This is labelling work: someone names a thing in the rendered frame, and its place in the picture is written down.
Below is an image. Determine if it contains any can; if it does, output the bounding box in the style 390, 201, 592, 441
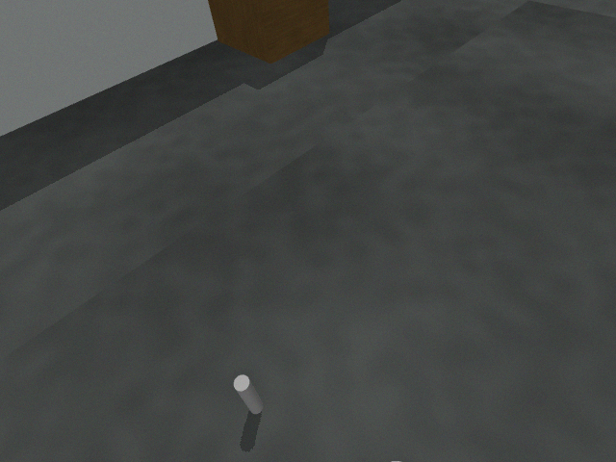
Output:
234, 374, 263, 414

